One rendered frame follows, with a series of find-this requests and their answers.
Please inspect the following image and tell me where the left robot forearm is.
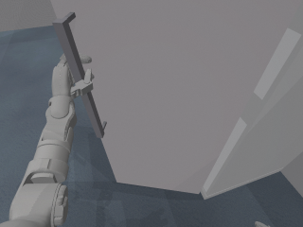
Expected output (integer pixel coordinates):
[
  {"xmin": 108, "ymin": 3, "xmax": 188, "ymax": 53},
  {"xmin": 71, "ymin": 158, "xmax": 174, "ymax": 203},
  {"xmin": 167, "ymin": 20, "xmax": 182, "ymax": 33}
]
[{"xmin": 9, "ymin": 96, "xmax": 78, "ymax": 220}]

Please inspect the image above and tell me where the handle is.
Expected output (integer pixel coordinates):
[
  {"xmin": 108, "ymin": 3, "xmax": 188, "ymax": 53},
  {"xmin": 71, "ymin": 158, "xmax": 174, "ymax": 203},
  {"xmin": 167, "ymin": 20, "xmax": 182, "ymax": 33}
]
[{"xmin": 52, "ymin": 12, "xmax": 107, "ymax": 138}]

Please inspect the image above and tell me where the fridge door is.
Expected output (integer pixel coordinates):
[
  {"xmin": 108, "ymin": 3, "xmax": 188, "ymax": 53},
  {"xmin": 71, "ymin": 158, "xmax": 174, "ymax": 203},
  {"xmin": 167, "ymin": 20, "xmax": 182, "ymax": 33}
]
[{"xmin": 50, "ymin": 0, "xmax": 302, "ymax": 194}]

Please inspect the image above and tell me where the robot left hand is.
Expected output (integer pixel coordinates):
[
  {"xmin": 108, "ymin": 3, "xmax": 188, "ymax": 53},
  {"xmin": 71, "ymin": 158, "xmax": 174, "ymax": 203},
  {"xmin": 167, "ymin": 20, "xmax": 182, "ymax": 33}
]
[{"xmin": 51, "ymin": 53, "xmax": 95, "ymax": 99}]

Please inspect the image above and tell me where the left robot upper arm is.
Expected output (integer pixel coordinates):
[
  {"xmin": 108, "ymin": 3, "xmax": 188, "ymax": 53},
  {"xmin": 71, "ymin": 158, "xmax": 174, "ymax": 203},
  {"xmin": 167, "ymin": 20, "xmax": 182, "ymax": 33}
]
[{"xmin": 0, "ymin": 183, "xmax": 69, "ymax": 227}]

